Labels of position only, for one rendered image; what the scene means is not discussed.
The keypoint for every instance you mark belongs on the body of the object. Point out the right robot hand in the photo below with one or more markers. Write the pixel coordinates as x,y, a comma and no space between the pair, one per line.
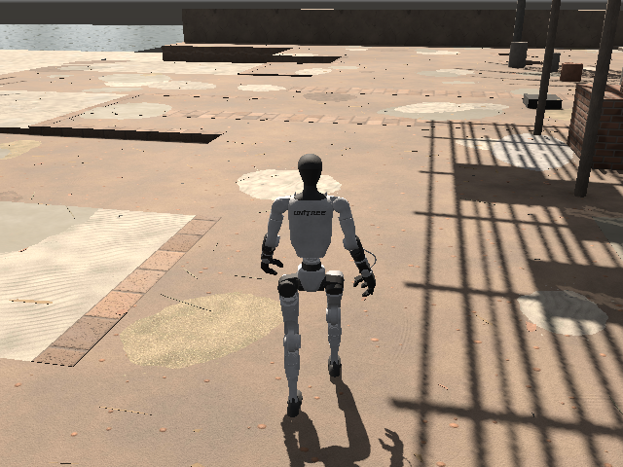
369,281

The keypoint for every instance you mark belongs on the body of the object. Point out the robot head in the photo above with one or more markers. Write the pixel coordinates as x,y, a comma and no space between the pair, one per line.
310,167

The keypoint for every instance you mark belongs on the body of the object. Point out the right robot upper arm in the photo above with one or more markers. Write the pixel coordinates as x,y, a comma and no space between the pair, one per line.
341,206

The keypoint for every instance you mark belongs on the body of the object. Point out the left robot thigh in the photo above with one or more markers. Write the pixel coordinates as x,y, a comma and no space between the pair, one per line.
289,301

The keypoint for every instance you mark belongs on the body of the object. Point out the left robot upper arm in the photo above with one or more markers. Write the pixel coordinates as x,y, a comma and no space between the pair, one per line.
279,206

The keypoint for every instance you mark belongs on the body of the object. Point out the robot left forearm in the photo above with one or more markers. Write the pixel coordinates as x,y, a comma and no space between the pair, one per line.
267,252

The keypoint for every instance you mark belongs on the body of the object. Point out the robot right forearm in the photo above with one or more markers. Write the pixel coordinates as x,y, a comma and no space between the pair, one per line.
360,259

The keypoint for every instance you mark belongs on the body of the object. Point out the left robot hand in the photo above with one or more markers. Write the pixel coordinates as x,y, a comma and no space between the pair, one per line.
266,269

